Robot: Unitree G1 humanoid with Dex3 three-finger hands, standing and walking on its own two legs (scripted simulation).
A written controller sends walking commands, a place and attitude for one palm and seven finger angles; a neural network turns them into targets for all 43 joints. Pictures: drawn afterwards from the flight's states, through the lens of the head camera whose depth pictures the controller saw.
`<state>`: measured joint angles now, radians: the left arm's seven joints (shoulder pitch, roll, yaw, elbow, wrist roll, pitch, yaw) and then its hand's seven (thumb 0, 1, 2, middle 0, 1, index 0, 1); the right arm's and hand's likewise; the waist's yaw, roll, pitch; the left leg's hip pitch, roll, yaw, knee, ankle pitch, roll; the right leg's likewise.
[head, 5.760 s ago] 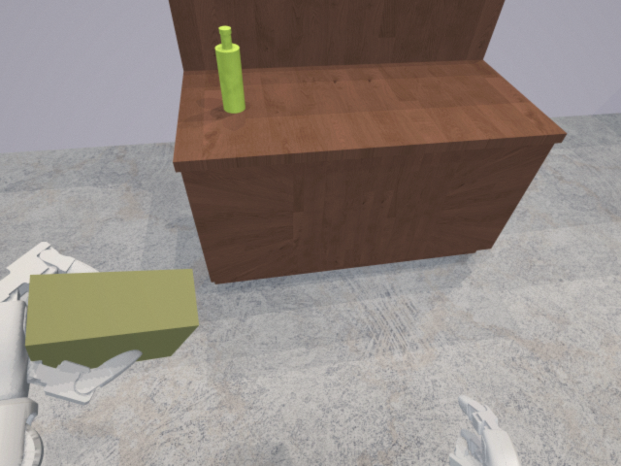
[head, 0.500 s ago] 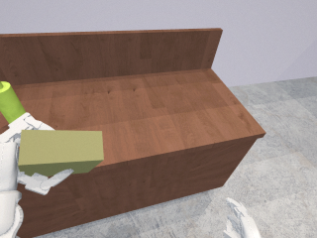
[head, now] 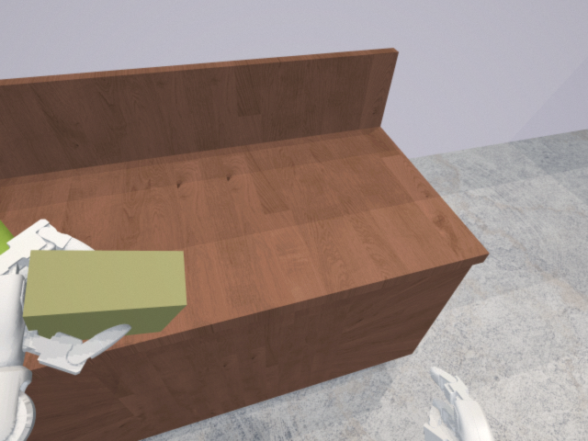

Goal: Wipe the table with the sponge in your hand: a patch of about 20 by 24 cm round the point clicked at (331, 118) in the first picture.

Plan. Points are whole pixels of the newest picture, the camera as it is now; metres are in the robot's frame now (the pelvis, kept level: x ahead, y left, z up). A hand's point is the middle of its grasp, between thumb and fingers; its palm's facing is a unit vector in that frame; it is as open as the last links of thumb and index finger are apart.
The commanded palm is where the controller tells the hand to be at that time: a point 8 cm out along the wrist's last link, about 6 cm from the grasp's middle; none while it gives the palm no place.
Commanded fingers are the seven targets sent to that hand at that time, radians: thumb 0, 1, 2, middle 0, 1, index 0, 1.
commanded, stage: shuffle to correct the standing spot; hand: left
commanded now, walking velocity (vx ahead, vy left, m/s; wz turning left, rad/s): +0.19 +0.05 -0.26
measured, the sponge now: (130, 297) +0.23 +0.21 +0.14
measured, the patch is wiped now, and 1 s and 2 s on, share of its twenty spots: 0.00 0.00 0.00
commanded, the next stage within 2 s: come to a stop and stand still in 1.46 s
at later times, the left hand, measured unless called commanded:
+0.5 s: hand (112, 255) +0.26 +0.24 +0.16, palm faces +0.32 -0.84 -0.43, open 10.0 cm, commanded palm +0.21 +0.28 +0.18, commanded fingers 0.00 0.10 1.30 -1.20 -1.60 -1.20 -1.60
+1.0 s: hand (73, 235) +0.28 +0.28 +0.17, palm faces +0.30 -0.86 -0.42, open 10.0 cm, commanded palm +0.24 +0.33 +0.18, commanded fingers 0.00 0.10 1.30 -1.20 -1.60 -1.20 -1.60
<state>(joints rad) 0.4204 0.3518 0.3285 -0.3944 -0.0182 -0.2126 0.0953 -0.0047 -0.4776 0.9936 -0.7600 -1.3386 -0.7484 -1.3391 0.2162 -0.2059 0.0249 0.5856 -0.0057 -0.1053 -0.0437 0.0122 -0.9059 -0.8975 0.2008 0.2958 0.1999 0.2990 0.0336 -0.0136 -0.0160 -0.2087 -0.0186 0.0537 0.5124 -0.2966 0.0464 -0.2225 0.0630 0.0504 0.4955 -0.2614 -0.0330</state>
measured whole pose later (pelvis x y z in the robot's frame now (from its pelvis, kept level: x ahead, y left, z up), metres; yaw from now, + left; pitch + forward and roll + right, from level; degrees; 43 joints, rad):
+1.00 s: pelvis +0.06 +0.06 -0.01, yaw -5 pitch -1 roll +1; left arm 0.50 0.36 0.37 -0.55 -0.03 -0.22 0.08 0.00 -0.48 1.00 -0.76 -1.34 -0.75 -1.34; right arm 0.26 -0.18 0.04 0.61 0.01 -0.13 -0.02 0.01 -0.91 -0.90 0.20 0.30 0.20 0.30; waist 0.03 -0.05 0.03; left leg -0.34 0.00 0.02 0.65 -0.25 0.03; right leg -0.26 -0.01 0.00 0.60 -0.32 -0.02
